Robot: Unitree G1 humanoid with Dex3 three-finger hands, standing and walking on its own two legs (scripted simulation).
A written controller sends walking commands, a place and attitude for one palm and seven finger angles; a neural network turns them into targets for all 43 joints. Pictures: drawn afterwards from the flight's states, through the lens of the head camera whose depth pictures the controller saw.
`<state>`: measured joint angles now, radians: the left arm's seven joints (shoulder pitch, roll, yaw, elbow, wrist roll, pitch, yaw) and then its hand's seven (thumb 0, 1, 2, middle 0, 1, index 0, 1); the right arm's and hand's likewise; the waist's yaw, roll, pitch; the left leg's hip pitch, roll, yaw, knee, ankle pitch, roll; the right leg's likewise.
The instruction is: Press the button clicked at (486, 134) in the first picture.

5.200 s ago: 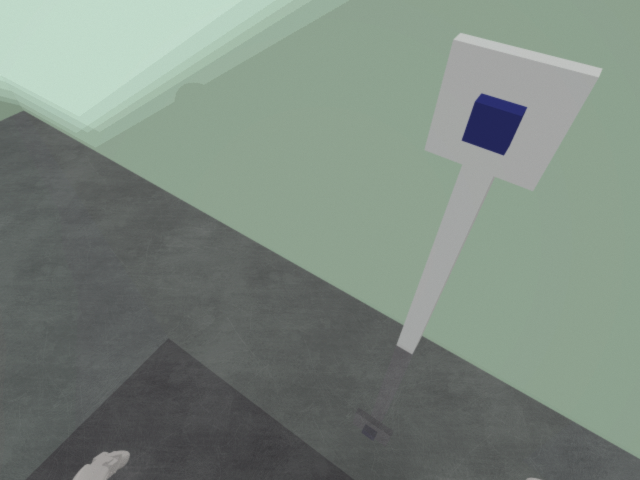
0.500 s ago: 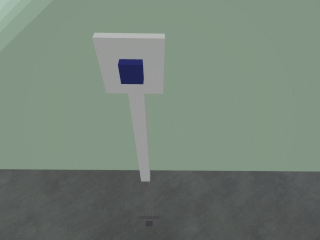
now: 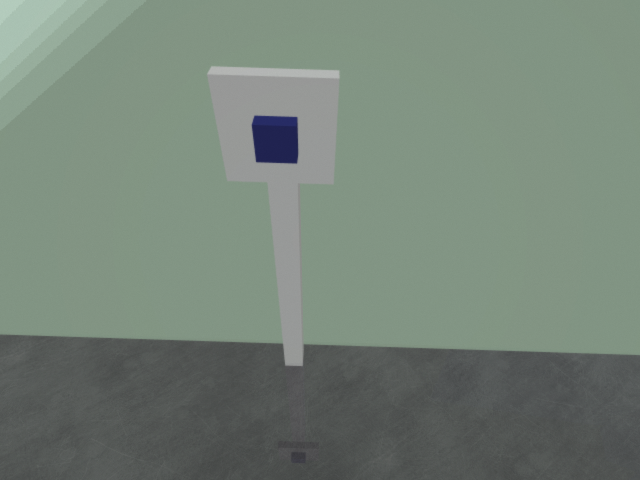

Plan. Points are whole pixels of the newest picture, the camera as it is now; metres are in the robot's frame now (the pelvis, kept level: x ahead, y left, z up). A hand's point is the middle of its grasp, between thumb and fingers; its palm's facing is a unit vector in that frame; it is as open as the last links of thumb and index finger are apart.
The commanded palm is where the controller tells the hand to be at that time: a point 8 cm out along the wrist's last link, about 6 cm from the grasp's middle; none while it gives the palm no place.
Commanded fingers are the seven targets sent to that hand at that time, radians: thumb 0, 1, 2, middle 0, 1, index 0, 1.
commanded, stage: look again from close up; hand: left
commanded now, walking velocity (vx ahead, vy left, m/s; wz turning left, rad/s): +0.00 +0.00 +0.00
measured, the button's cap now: (276, 139) +0.60 +0.11 +0.13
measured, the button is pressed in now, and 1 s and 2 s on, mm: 0 0 0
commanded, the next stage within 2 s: shuffle to correct the standing spot in 0.04 s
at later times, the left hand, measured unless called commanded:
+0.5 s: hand out of the picture -0.03 +0.13 -0.18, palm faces +0.05 -0.99 -0.14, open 7.4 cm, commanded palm none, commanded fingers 0.00 0.90 0.90 -0.20 -0.30 -0.20 -0.30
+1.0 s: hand out of the picture +0.16 +0.12 -0.18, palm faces +0.04 -0.97 -0.24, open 7.3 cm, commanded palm none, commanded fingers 0.00 0.90 0.90 -0.20 -0.30 -0.20 -0.30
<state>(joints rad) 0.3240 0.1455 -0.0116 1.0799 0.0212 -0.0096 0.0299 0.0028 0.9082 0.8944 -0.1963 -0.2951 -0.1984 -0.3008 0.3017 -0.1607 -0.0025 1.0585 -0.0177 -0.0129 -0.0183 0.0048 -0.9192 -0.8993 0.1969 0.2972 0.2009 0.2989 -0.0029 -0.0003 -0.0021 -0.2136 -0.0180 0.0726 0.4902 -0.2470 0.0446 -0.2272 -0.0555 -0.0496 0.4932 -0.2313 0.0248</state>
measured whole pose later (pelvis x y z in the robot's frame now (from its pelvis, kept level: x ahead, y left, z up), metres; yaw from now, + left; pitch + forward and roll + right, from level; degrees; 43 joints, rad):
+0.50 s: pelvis +0.02 -0.03 -0.01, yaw -1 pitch +0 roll +0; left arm 0.43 0.12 0.02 1.08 0.03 -0.01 0.00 0.00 0.91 0.89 -0.20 -0.30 -0.20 -0.30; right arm 0.37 -0.13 -0.02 1.09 -0.03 -0.01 -0.02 0.00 -0.91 -0.90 0.20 0.30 0.20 0.30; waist 0.00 -0.01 -0.02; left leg -0.26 0.03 0.06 0.57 -0.32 0.01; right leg -0.27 -0.01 -0.06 0.56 -0.29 -0.02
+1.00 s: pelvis +0.11 -0.08 -0.01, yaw +0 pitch +0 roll -1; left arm 0.24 0.18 0.06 1.01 0.03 -0.05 0.01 0.02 0.93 0.89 -0.19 -0.29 -0.20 -0.30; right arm 0.35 -0.15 -0.04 1.14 -0.02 0.00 -0.04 0.00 -0.91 -0.90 0.20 0.30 0.20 0.30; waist -0.01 0.03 0.07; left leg -0.31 0.08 0.03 0.96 -0.55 -0.01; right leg -0.34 -0.04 -0.16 0.63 -0.28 -0.04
